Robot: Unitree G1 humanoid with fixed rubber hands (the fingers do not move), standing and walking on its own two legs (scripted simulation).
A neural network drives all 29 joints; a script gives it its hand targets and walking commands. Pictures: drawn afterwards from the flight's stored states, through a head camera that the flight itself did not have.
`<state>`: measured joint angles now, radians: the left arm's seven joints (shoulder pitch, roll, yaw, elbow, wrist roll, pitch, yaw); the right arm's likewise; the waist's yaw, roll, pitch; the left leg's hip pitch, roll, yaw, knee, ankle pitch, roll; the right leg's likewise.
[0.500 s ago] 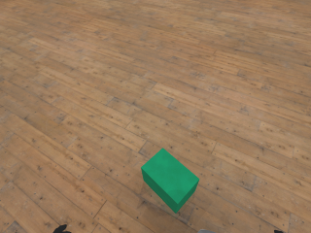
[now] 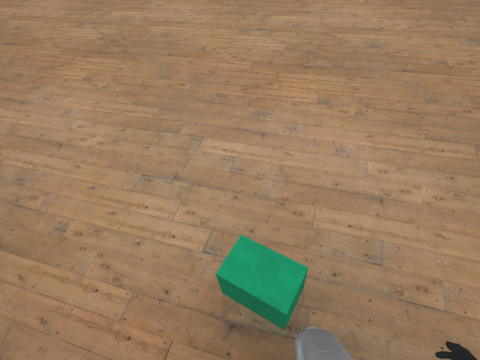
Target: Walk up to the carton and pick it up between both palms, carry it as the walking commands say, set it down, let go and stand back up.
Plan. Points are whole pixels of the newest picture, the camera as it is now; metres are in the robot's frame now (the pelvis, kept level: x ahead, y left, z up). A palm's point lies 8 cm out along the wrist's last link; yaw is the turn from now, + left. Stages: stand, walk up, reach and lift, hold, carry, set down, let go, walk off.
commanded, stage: walk up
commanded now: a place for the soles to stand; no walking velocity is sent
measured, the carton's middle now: (262, 281) +0.49 -0.01 -0.65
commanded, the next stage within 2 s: none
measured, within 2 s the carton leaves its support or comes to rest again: neither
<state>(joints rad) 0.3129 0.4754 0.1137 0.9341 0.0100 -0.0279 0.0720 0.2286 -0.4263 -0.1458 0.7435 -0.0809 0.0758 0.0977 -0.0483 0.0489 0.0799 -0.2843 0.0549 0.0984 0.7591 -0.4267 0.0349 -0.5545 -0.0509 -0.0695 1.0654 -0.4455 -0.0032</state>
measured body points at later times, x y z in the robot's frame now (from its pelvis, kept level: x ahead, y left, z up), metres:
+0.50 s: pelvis +0.08 +0.18 -0.05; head +0.08 +0.16 +0.40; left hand +0.23 +0.53 -0.11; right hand +0.10 -0.19 -0.13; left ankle +0.13 +0.31 -0.71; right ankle +0.09 -0.01 -0.67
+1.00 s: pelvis +0.14 +0.26 -0.03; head +0.19 +0.27 +0.42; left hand +0.39 +0.49 -0.14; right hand +0.08 -0.09 -0.10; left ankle +0.21 +0.36 -0.71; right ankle +0.11 +0.13 -0.66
